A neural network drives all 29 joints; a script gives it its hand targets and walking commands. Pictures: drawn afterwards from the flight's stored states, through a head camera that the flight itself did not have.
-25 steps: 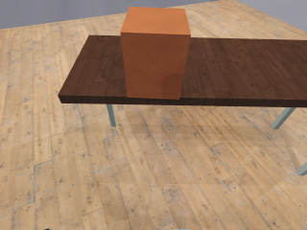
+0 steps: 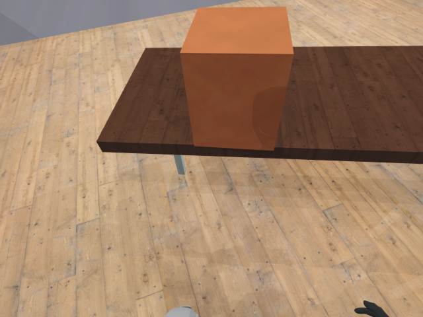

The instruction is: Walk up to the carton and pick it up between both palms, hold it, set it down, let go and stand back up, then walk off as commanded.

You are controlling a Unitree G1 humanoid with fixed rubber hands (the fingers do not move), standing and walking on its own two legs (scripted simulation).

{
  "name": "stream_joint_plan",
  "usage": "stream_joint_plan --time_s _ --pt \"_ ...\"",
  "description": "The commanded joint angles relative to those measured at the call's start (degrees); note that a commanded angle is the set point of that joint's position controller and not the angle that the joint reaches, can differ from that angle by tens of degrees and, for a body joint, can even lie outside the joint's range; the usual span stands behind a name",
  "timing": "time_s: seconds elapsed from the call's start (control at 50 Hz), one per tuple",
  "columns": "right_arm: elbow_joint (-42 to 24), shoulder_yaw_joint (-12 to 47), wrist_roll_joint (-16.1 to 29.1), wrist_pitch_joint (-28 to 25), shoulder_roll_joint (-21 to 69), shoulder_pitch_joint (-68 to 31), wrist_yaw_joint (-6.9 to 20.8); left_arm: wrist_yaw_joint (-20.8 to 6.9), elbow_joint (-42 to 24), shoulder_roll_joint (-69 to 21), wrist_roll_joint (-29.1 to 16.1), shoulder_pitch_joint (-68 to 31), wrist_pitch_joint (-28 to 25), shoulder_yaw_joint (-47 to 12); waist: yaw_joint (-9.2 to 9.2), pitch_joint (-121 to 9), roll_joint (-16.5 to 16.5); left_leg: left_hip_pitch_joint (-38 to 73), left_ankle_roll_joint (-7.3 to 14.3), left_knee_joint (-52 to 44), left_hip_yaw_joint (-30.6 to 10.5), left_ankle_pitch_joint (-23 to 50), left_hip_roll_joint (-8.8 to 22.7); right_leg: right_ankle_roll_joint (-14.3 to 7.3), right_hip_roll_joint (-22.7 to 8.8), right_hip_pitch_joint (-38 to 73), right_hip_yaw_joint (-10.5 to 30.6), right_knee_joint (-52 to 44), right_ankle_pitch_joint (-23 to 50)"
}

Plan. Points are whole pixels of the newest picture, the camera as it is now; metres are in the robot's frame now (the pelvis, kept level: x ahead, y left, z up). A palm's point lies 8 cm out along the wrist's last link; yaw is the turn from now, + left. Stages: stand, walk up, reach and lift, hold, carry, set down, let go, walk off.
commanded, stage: walk up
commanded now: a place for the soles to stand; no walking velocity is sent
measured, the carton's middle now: (237, 81) +0.61 -0.02 +0.12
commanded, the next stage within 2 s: none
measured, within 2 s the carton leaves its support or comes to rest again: neither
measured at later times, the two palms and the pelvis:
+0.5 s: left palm (50, 311) +0.15 +0.35 -0.10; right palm out of the picture +0.08 -0.29 -0.07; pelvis +0.07 +0.03 +0.01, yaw -2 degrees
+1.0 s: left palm (65, 290) +0.18 +0.31 -0.06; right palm out of the picture +0.15 -0.31 -0.12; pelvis +0.10 +0.00 +0.00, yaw -5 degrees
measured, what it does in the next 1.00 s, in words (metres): steps on the spot: left foot, then right foot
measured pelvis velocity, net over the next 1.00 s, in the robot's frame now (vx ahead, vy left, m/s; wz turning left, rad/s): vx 0.10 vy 0.00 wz -0.08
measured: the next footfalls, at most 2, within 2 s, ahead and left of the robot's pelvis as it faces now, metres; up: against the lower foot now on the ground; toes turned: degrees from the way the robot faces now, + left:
left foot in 0.08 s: +0.12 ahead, +0.13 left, +0.00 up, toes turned +1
right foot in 0.60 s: +0.17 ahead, -0.09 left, +0.00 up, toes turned -4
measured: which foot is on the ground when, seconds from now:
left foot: up 0.00-0.06, down 0.08-0.62, up 0.64-1.00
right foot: down 0.00-0.10, up 0.12-0.58, down 0.60-1.00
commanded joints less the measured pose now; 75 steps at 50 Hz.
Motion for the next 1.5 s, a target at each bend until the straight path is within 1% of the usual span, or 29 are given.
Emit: stream_joint_plan --time_s 0.0,0.02,0.04,0.06,0.1,0.18,0.46,0.52,0.54,0.56,0.58,0.6,0.64,0.78,0.86,0.92,1.0,1.06,1.08,1.1,1.12,1.14,1.22,1.32,1.4,1.42,1.44,1.46,1.48 --pt "-3.0 -5.12 -0.74 -2.21 -9.17 4.71 0.48 0.54 -4.98 15.86 0.11 -1.32 -1.43 6.72 -5.62 -5.49 -12.95 9.51 1.72 -21.69 1.82 6.1 3.05 -10.43 -15.68 -0.32 13.23 -7.31 12.06" --pt "-0.54 -5.81 -0.84 -2.62 -9.92 10.53 0.17 0.66 -5.47 13.47 -0.07 -2.75 -1.09 5.44 -8.55 -8.45 -6.06 22.04 2.19 -27.15 2.93 10.77 0.47 -7.45 -11.81 -6.73 8.5 0.19 12.27" --pt "1.09 -7.37 -1.84 -2.99 -13.85 15.39 -0.34 0.8 -6.08 8.31 -0.48 -1.16 -1.24 3.5 -11.19 -11.33 7.38 31.68 2.46 -31.75 -8.49 8.13 6.75 -3.18 -4.38 -14.76 3.9 17.99 9.08" --pt "-0.07 -7.82 -1.59 -2.88 -16.29 13.85 -0.84 1.02 -5.96 5.32 -0.5 0.62 -0.91 2.5 -9.04 -10.17 10.5 33.52 4.43 -36.31 -27.49 -0.02 16.69 -0.07 4.05 -25.33 1.92 26.33 -11.47" --pt "-2.72 -7.42 -0.49 -1.85 -17.19 6.82 -0.79 0.99 -3.01 13.81 -0.19 3.0 0.32 4.89 -6.02 -4.45 0.74 21.26 8.57 -42.15 -32.63 -25.89 18.69 -0.71 -0.24 -25.08 5.33 29.46 -9.38" --pt "-2.74 -6.09 -0.19 -2.66 -12.81 2.58 -0.39 -0.21 -0.77 13.02 -0.33 4.79 0.85 5.76 -3.6 2.2 4.67 14.63 0.69 -40.68 -17.14 -8.63 9.85 -0.09 -2.7 -20.15 6.57 26.28 1.7" --pt "-3.13 -6.27 -0.57 -1.58 -15.22 12.62 -0.3 -0.04 -6.96 10.85 0.05 -5.29 -0.97 4.11 -8.29 -5.05 6.47 28.67 14.74 -28.72 -12.84 21.93 15.71 1.47 -3.39 -18.41 0.81 5.83 -13.96" --pt "-4.98 -5.45 0.13 -0.65 -13.78 7.37 0.06 0.55 -3.68 9.42 -0.22 3.94 -1.85 4.94 -2.82 -7.33 5.79 20.84 11.32 -18.98 -4.64 31.45 12.83 0.39 -1.84 -1.45 -1.23 -10.65 0.15" --pt "-6.11 -4.61 0.36 -0.4 -11.07 5.82 -0.07 1.03 -1.2 9.83 -0.24 10.26 -2.32 5.6 0.08 -10.23 -0.03 14.92 8.54 -12.24 -1.12 27.16 10.47 -0.15 -1.81 8.97 -0.92 -15.95 8.39" --pt "-7.26 -2.95 1.2 -0.51 -6.28 5.98 0.13 1.57 -0.75 14.8 0.04 13.05 -2.63 7.36 2.43 -12.37 -10.36 5.93 4.35 -0.43 2.1 15.52 4.83 0.43 -8.23 18.91 11.13 -19.74 10.57" --pt "-7.58 -1.29 0.93 -0.38 -2.55 8.08 0.0 2.09 -1.94 18.0 0.78 10.68 -2.77 8.23 -0.32 -11.71 -18.51 -9.5 0.75 6.32 3.62 -5.15 -1.17 -3.87 -19.55 25.0 30.15 -18.35 11.15" --pt "-6.03 -2.55 0.24 0.46 -8.23 8.38 -0.78 2.29 -3.41 18.95 0.38 6.98 -2.09 8.21 -0.76 -8.55 -7.85 -11.57 0.76 6.95 -0.36 -6.28 -1.13 -7.12 -22.53 19.28 34.15 -19.04 4.95" --pt "-3.63 -3.91 0.05 1.27 -12.19 9.32 -0.48 1.83 -2.85 17.28 -0.31 4.68 -1.87 8.1 -2.21 -2.47 -7.57 -9.94 1.72 9.43 -3.17 -2.04 1.41 -6.92 -19.16 10.85 26.89 -19.06 -4.2" --pt "-1.4 -3.99 0.03 1.5 -9.92 11.55 -0.92 1.73 -3.55 12.04 -0.5 5.92 -1.7 6.79 -2.13 -4.77 -14.06 -6.03 -0.72 6.62 -2.22 6.77 0.32 -0.52 -12.19 10.73 15.14 -16.48 22.06" --pt "-2.16 -3.86 -0.45 1.15 -9.83 8.08 -1.44 1.69 -4.57 13.3 0.09 5.84 -0.77 7.34 -0.74 -5.16 -13.22 -7.75 -0.85 2.88 -0.65 3.71 1.12 -6.28 -13.77 13.14 15.69 -14.57 21.75" --pt "-3.62 -3.92 -0.8 0.39 -9.88 6.34 -1.35 1.2 -4.96 13.99 0.32 4.25 -0.2 7.17 -0.45 -4.83 -14.05 -5.65 -0.82 -2.34 0.41 -1.94 1.34 -11.71 -14.84 10.15 16.94 -15.49 4.97" --pt "-2.96 -4.4 -0.79 -0.75 -9.58 6.64 -0.96 0.64 -4.78 15.62 0.6 3.15 0.38 7.09 -0.75 -3.19 -14.25 0.13 0.2 -8.47 2.81 -1.54 1.36 -12.42 -16.0 2.76 16.27 -15.11 -3.54" --pt "0.7 -5.07 -1.02 -1.39 -9.12 14.04 -1.23 0.56 -5.78 13.11 0.11 -4.1 1.11 5.44 -7.2 -4.63 -5.92 18.16 1.77 -22.84 3.98 8.63 -0.32 -8.78 -12.89 -9.82 9.59 -6.37 -1.35" --pt "1.29 -5.45 -1.1 -1.68 -9.44 15.54 -1.61 0.81 -5.91 9.54 0.07 -2.69 1.47 4.36 -7.27 -6.64 -0.18 21.69 1.55 -28.48 -0.64 6.89 1.02 -5.48 -8.64 -11.75 6.27 1.05 -4.2" --pt "1.18 -6.14 -1.98 -1.62 -13.42 14.41 -1.86 0.91 -5.64 6.26 -0.18 -1.9 1.63 3.0 -6.47 -5.59 9.79 22.49 4.35 -34.52 -17.71 -0.57 10.35 -1.27 -1.42 -18.61 0.53 12.02 -9.58" --pt "-1.45 -6.28 -1.77 -1.45 -15.13 10.69 -2.15 1.4 -4.2 8.38 0.07 -0.05 2.12 3.07 -5.06 -1.74 6.11 16.33 6.54 -40.58 -30.24 -14.18 17.01 0.49 0.77 -21.71 0.16 18.72 -10.81" --pt "-2.59 -6.46 -1.77 -1.17 -17.18 7.08 -2.02 1.5 -3.14 11.36 0.19 0.79 2.58 4.47 -3.83 0.89 5.22 10.54 10.05 -43.36 -32.15 -24.63 18.83 0.65 -0.4 -20.23 2.18 22.0 -10.54" --pt "-3.07 -5.26 -1.2 -1.17 -13.76 2.04 -1.42 0.21 -0.55 10.8 0.35 4.15 2.68 5.35 -2.02 2.07 8.36 3.8 8.35 -39.27 -16.4 -13.56 11.39 0.57 -2.48 -9.23 0.85 16.83 -7.32" --pt "-3.06 -6.08 -1.58 -0.14 -15.34 6.88 -0.88 0.44 -2.41 11.14 0.84 0.24 1.77 5.46 -5.14 -0.95 7.52 9.79 11.82 -33.71 -17.81 -6.75 12.56 0.87 -2.45 -8.78 -0.68 8.1 -14.86" --pt "-3.88 -4.51 -0.42 0.69 -12.14 1.75 -0.8 1.37 0.57 9.42 0.55 5.09 0.09 5.16 -0.08 -5.15 4.48 3.03 7.97 -22.42 -7.47 3.22 7.73 -0.4 -1.74 7.03 -2.43 -8.46 0.49" --pt "-4.06 -3.53 -0.27 0.74 -9.66 2.01 -0.77 1.79 0.45 11.04 1.05 6.5 -0.27 5.81 0.75 -6.92 -0.23 -0.93 5.22 -15.76 -4.3 4.98 5.68 -1.14 -2.4 13.72 0.76 -11.96 0.41" --pt "-4.25 -1.95 0.57 0.54 -5.11 3.41 -1.08 2.39 0.47 13.42 1.96 7.07 -0.48 6.55 0.68 -6.95 -11.3 -6.8 1.45 -7.9 -0.94 1.15 2.07 -4.17 -12.2 15.13 18.26 -17.71 -3.5" --pt "-4.1 -1.67 0.32 0.65 -4.96 3.48 -1.19 2.24 -0.77 15.79 1.92 2.79 -0.63 6.7 -1.15 -3.3 -11.53 -9.72 -0.34 -4.74 1.75 -4.08 -1.78 -7.09 -19.83 9.1 29.71 -21.89 -12.37" --pt "-3.38 -3.0 -0.13 0.96 -9.24 4.59 -1.36 2.04 -2.04 18.61 1.78 0.3 -0.41 7.35 -1.46 -1.42 -11.5 -6.65 0.17 -0.84 -1.3 -5.41 -0.64 -10.03 -21.6 2.09 31.09 -23.67 -24.32"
